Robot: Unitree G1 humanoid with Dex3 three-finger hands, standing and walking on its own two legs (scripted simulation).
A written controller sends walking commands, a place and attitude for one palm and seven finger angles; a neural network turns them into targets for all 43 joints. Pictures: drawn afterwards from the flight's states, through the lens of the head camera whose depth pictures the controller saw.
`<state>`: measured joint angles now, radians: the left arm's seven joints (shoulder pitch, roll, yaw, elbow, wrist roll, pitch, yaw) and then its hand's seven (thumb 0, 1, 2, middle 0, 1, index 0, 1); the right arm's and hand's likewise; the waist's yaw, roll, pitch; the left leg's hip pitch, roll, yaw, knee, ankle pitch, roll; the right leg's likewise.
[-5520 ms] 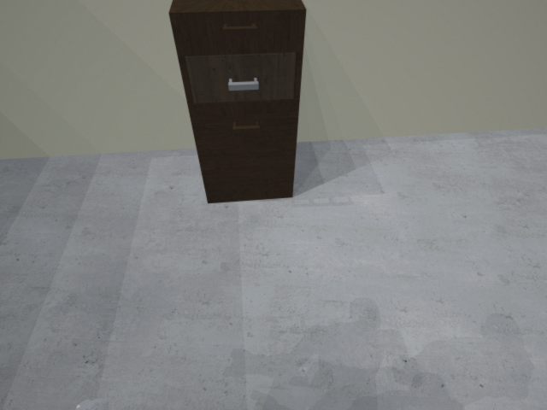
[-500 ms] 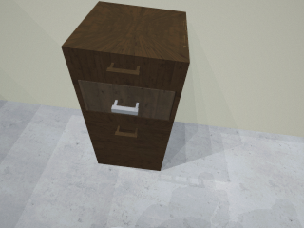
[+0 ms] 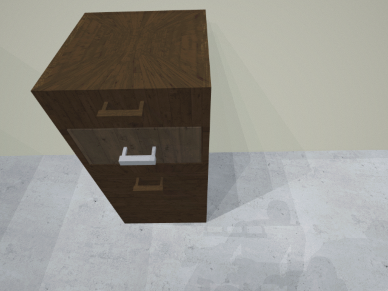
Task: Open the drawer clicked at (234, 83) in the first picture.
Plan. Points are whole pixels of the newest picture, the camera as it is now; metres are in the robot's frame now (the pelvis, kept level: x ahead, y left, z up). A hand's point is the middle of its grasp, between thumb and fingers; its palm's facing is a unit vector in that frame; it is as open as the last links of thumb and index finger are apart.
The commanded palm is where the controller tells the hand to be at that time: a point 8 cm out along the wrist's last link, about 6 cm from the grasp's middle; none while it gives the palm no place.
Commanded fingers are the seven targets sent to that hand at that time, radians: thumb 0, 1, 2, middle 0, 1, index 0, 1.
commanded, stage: come to a stop and stand still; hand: left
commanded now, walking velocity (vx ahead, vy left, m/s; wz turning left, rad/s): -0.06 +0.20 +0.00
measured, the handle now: (138, 155) +0.50 +0.19 -0.11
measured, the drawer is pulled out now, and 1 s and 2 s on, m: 0.00 0.00 0.00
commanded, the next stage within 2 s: look again from close up in 1.18 s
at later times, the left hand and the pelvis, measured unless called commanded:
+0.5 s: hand out of the picture -0.05 +0.22 -0.17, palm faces +0.10 -0.97 -0.23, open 7.4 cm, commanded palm none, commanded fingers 0.00 0.90 0.90 -0.20 -0.30 -0.20 -0.30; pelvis -0.04 +0.02 +0.00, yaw +1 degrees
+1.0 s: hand out of the picture +0.00 +0.18 -0.16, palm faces +0.03 -0.97 -0.22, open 7.3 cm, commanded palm none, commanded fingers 0.00 0.90 0.90 -0.20 -0.30 -0.20 -0.30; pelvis -0.01 +0.00 +0.01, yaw +1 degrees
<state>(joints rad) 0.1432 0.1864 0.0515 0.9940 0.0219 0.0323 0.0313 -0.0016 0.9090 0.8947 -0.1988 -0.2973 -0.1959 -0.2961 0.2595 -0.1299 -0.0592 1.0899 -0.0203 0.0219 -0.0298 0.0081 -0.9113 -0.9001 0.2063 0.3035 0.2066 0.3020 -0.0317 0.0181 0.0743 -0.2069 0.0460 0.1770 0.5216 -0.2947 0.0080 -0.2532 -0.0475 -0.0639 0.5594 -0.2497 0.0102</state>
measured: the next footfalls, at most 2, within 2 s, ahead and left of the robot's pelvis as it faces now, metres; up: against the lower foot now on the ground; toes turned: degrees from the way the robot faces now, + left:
left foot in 0.48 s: -0.03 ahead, +0.15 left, +0.00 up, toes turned +2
right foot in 0.80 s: +0.06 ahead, -0.08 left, +0.00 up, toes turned +3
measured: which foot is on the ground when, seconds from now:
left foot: down 0.00-0.00, up 0.02-0.46, down 0.48-1.00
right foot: down 0.00-0.48, up 0.50-0.78, down 0.80-1.00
